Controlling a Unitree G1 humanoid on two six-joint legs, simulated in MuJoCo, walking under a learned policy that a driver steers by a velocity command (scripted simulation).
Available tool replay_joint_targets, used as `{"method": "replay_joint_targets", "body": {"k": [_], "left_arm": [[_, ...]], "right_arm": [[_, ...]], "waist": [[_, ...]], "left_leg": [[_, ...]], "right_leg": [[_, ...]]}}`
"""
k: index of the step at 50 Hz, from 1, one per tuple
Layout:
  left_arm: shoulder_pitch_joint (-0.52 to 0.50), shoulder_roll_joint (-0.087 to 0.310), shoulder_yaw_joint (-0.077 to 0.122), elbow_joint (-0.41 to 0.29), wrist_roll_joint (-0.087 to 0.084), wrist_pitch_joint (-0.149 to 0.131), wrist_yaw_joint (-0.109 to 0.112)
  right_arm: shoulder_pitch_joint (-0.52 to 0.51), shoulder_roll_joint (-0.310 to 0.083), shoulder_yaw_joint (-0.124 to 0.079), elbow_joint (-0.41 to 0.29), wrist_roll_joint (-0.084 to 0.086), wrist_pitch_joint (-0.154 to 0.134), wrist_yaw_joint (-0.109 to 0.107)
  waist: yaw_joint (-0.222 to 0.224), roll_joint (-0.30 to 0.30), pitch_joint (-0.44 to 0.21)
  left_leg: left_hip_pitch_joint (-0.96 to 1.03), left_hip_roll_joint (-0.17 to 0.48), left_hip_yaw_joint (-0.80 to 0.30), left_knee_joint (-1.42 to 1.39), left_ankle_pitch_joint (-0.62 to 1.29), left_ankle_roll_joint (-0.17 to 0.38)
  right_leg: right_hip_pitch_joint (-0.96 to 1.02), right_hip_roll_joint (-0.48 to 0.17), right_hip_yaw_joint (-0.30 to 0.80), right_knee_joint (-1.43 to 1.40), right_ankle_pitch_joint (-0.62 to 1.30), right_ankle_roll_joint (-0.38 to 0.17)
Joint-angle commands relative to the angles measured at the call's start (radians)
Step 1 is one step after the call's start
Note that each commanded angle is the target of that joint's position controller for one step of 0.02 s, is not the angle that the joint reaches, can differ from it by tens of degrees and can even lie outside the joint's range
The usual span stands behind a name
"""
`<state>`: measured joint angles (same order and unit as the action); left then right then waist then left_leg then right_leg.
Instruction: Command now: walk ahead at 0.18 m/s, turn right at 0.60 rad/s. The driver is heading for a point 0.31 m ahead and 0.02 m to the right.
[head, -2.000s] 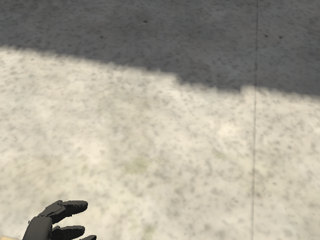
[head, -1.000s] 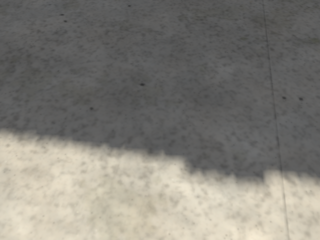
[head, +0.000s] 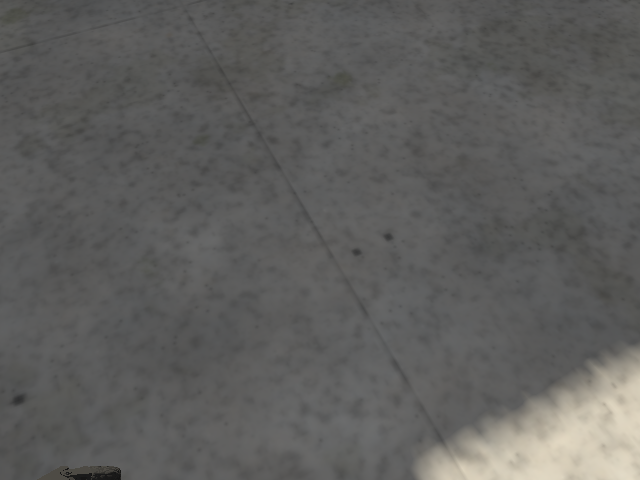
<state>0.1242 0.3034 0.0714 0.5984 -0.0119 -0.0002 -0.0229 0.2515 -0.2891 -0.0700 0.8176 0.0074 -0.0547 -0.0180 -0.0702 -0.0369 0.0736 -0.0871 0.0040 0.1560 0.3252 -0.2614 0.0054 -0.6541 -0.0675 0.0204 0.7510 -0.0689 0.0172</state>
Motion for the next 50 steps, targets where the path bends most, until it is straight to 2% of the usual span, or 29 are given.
{"method": "replay_joint_targets", "body": {"k": [1, 3, 4, 5, 6, 7, 8, 9, 10, 11, 12, 14, 17, 21, 23, 24, 25, 26, 27, 28, 30, 34, 38, 43, 50], "left_arm": [[-0.011, 0.063, 0.022, -0.083, 0.001, -0.005, -0.023], [0.045, 0.096, 0.042, -0.080, 0.007, -0.001, -0.026], [0.139, 0.127, 0.062, -0.054, 0.009, -0.002, -0.020], [0.225, 0.203, 0.088, -0.043, 0.008, -0.001, 0.001], [0.208, 0.295, 0.091, -0.071, 0.016, 0.003, 0.024], [0.199, 0.253, 0.074, -0.106, 0.028, -0.008, 0.013], [0.145, 0.194, 0.059, -0.112, 0.024, -0.014, 0.006], [0.099, 0.154, 0.046, -0.101, 0.006, -0.015, 0.010], [0.070, 0.124, 0.033, -0.099, 0.000, -0.011, 0.015], [0.040, 0.122, 0.029, -0.096, 0.005, -0.006, 0.020], [0.019, 0.129, 0.029, -0.097, 0.021, -0.003, 0.023], [0.010, 0.129, 0.030, -0.085, 0.031, -0.006, 0.030], [0.004, 0.125, 0.028, -0.067, 0.027, -0.002, 0.039], [0.006, 0.101, 0.015, -0.038, 0.031, 0.007, 0.033], [-0.006, 0.074, 0.001, -0.023, 0.025, 0.010, 0.029], [0.028, 0.047, -0.009, -0.004, 0.025, 0.009, 0.028], [0.066, 0.021, -0.017, 0.012, 0.034, 0.004, 0.027], [0.133, 0.017, -0.014, 0.018, 0.039, -0.002, 0.024], [0.084, 0.032, -0.010, 0.013, 0.040, -0.004, 0.028], [0.037, 0.049, -0.004, 0.012, 0.039, 0.000, 0.031], [0.018, 0.042, -0.002, 0.020, 0.042, 0.014, 0.038], [0.041, 0.028, -0.001, 0.053, 0.033, 0.009, 0.037], [0.047, 0.016, 0.000, 0.080, 0.029, 0.001, 0.039], [0.061, 0.019, 0.003, 0.112, 0.025, 0.005, 0.049], [0.063, 0.026, 0.007, 0.162, 0.021, 0.013, 0.061]], "right_arm": [[-0.077, -0.187, -0.045, -0.068, 0.022, -0.002, -0.008], [-0.093, -0.202, -0.052, -0.071, 0.039, 0.006, -0.010], [-0.089, -0.183, -0.048, -0.071, 0.040, 0.009, -0.010], [-0.034, -0.151, -0.036, -0.075, 0.012, 0.006, -0.005], [0.041, -0.047, 0.000, -0.106, -0.059, 0.002, 0.008], [0.052, -0.113, 0.001, -0.104, -0.031, -0.002, 0.020], [-0.039, -0.168, -0.014, -0.108, 0.006, 0.006, 0.021], [-0.075, -0.155, -0.010, -0.116, 0.006, 0.016, 0.013], [-0.088, -0.143, -0.008, -0.105, -0.004, 0.029, 0.001], [-0.084, -0.145, -0.010, -0.108, -0.008, 0.041, -0.005], [-0.068, -0.138, -0.009, -0.102, -0.008, 0.050, -0.005], [-0.039, -0.106, 0.000, -0.089, -0.010, 0.056, -0.010], [-0.057, -0.078, 0.012, -0.088, -0.012, 0.065, -0.016], [-0.093, -0.081, 0.011, -0.100, -0.008, 0.069, -0.009], [-0.062, -0.058, 0.013, -0.089, -0.014, 0.062, 0.001], [-0.050, -0.053, 0.016, -0.085, -0.026, 0.058, 0.007], [-0.044, -0.093, 0.012, -0.094, -0.045, 0.054, 0.009], [-0.097, -0.152, 0.003, -0.105, -0.046, 0.053, 0.006], [-0.120, -0.106, 0.010, -0.098, -0.046, 0.049, 0.009], [-0.153, -0.068, 0.023, -0.107, -0.047, 0.042, 0.012], [-0.135, -0.070, 0.025, -0.097, -0.039, 0.026, 0.011], [-0.070, -0.069, 0.027, -0.080, -0.024, 0.019, 0.000], [-0.048, -0.060, 0.030, -0.074, -0.022, 0.021, -0.004], [-0.046, -0.048, 0.034, -0.061, -0.019, 0.021, 0.004], [-0.041, -0.044, 0.036, -0.026, -0.017, 0.021, 0.009]], "waist": [[0.042, 0.138, -0.108], [0.083, 0.136, -0.134], [0.129, 0.101, -0.176], [0.157, -0.024, -0.233], [0.067, -0.293, -0.308], [0.117, -0.216, -0.524], [0.135, -0.088, -0.430], [0.113, -0.033, -0.329], [0.095, 0.009, -0.275], [0.067, -0.009, -0.240], [0.049, -0.034, -0.229], [0.039, -0.058, -0.237], [0.056, -0.069, -0.245], [0.080, -0.098, -0.197], [0.051, -0.088, -0.172], [0.045, -0.069, -0.162], [0.065, 0.003, -0.148], [0.140, 0.160, -0.119], [0.121, 0.231, -0.113], [0.114, 0.211, -0.081], [0.099, 0.198, -0.065], [0.075, 0.094, -0.058], [0.062, 0.044, -0.093], [0.063, 0.023, -0.108], [0.066, 0.033, -0.098]], "left_leg": [[0.022, 0.251, -0.057, 0.012, 0.606, 0.132], [0.042, 0.250, -0.041, 0.145, 0.700, 0.107], [0.013, 0.209, -0.012, 0.297, 0.690, 0.077], [-0.145, 0.139, 0.012, 0.535, 0.462, 0.013], [-0.495, -0.008, -0.004, 0.902, -0.433, -0.063], [-0.559, -0.041, -0.229, 1.060, -0.457, -0.065], [-0.600, 0.003, -0.248, 1.066, -0.355, -0.056], [-0.616, 0.038, -0.235, 1.003, -0.276, -0.053], [-0.585, 0.066, -0.236, 0.937, -0.234, -0.057], [-0.516, 0.073, -0.232, 0.876, -0.207, -0.061], [-0.449, 0.059, -0.210, 0.844, -0.183, -0.065], [-0.389, 0.045, -0.193, 0.741, -0.167, -0.077], [-0.324, 0.048, -0.194, 0.595, -0.113, -0.080], [-0.253, 0.040, -0.188, 0.441, -0.077, -0.063], [-0.149, 0.023, -0.159, 0.259, 0.016, -0.036], [-0.087, 0.025, -0.161, 0.159, 0.075, -0.016], [-0.052, 0.119, -0.265, 0.103, 0.137, 0.019], [-0.117, 0.208, -0.350, 0.078, 0.124, 0.085], [-0.271, 0.217, -0.389, 0.006, -0.080, 0.117], [-0.317, 0.171, -0.359, -0.010, -0.183, 0.083], [-0.329, 0.127, -0.308, 0.002, -0.198, 0.036], [-0.250, 0.089, -0.255, 0.063, -0.102, 0.025], [-0.200, 0.076, -0.237, 0.099, 0.000, 0.032], [-0.186, 0.060, -0.218, 0.113, 0.065, 0.030], [-0.180, 0.049, -0.207, 0.102, 0.101, 0.027]], "right_leg": [[0.152, 0.021, -0.035, -0.101, 0.002, -0.032], [0.243, 0.064, -0.069, -0.186, -0.047, -0.073], [0.377, 0.103, -0.084, -0.269, 0.022, -0.104], [0.590, 0.033, 0.040, -0.295, 0.369, -0.160], [0.854, -0.230, 0.402, -0.194, 0.875, -0.330], [0.902, -0.330, 0.638, -0.306, 0.586, -0.462], [0.819, -0.276, 0.530, -0.342, 0.432, -0.409], [0.714, -0.223, 0.432, -0.349, 0.331, -0.344], [0.610, -0.187, 0.378, -0.363, 0.274, -0.303], [0.500, -0.159, 0.339, -0.383, 0.255, -0.287], [0.424, -0.135, 0.305, -0.398, 0.267, -0.280], [0.381, -0.115, 0.259, -0.403, 0.309, -0.281], [0.356, -0.103, 0.241, -0.410, 0.175, -0.270], [0.316, -0.099, 0.278, -0.425, -0.117, -0.248], [0.279, -0.075, 0.273, -0.397, -0.220, -0.209], [0.257, -0.044, 0.257, -0.381, -0.275, -0.163], [0.222, 0.008, 0.216, -0.314, -0.337, -0.103], [0.221, 0.099, 0.108, -0.261, -0.349, -0.052], [0.357, 0.098, 0.064, -0.240, -0.262, -0.022], [0.412, 0.088, 0.074, -0.242, -0.192, -0.020], [0.451, 0.077, 0.091, -0.249, -0.145, -0.031], [0.409, 0.063, 0.114, -0.280, -0.126, -0.051], [0.425, 0.057, 0.119, -0.273, -0.035, -0.042], [0.462, 0.048, 0.127, -0.262, 0.041, -0.043], [0.494, 0.042, 0.130, -0.262, 0.083, -0.042]]}}
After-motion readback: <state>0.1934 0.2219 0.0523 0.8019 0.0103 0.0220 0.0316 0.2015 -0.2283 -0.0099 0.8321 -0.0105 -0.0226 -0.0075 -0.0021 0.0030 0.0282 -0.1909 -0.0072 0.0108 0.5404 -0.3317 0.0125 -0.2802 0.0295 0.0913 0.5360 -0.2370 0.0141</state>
